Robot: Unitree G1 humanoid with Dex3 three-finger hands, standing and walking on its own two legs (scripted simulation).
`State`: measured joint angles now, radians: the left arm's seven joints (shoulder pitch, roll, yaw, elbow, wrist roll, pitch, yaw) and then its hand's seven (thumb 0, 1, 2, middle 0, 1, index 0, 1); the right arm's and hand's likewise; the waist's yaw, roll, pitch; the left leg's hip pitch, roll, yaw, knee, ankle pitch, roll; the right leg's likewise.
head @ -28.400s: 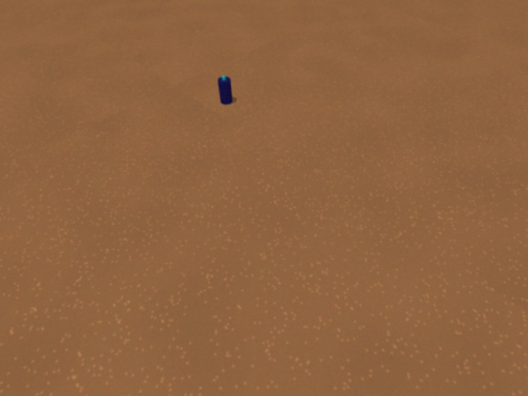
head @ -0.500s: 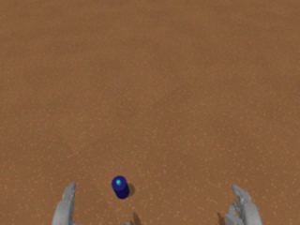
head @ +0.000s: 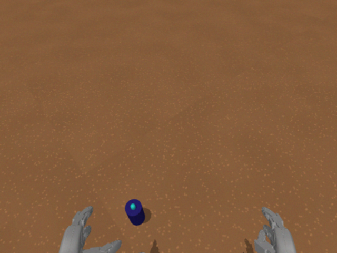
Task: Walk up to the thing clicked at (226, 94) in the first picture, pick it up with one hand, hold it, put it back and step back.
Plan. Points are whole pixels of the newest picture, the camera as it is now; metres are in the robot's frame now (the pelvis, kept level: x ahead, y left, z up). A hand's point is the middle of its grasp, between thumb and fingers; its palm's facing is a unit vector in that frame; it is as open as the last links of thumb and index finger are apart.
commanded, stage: stand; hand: left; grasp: from the side
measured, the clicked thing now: (135, 211) +0.43 +0.21 -0.63
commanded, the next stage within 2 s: none
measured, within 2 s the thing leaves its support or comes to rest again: neither
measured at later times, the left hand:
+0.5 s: hand out of the picture +0.06 +0.26 -0.11, palm faces +0.01 -0.93 -0.36, open 7.4 cm
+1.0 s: hand out of the picture +0.03 +0.26 -0.10, palm faces +0.02 -0.93 -0.36, open 7.4 cm
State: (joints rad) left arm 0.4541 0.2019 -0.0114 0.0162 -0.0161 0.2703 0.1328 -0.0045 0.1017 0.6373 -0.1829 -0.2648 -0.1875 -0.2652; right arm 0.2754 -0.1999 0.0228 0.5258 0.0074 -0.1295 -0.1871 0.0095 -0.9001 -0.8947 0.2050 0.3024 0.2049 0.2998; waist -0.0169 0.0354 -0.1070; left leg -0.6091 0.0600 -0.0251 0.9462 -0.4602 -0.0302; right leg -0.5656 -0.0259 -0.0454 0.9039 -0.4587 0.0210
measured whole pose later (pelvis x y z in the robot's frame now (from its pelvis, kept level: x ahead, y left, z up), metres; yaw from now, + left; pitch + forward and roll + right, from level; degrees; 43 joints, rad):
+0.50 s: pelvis +0.00 +0.01 +0.03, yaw +1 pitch -1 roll +0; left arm 0.24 0.33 0.02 0.90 0.04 0.01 0.03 0.01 0.90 0.90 -0.20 -0.30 -0.20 -0.30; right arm 0.20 -0.32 -0.04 0.96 -0.04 -0.01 -0.01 0.01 -0.90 -0.89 0.20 0.30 0.20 0.30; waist 0.01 0.00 0.04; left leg -0.31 0.01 -0.01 0.66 -0.32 0.00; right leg -0.27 -0.07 -0.04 0.63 -0.34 0.04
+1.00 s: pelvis -0.01 +0.01 +0.06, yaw +2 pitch -4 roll +0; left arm 0.15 0.32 0.00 1.15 0.02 -0.01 0.01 0.01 0.90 0.90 -0.20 -0.30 -0.21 -0.30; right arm 0.14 -0.32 -0.02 1.13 -0.02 0.00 0.00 0.00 -0.90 -0.89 0.20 0.30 0.20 0.30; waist 0.01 0.03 0.06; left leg -0.15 0.01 -0.01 0.39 -0.18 -0.01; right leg -0.11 -0.07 -0.06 0.38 -0.20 0.04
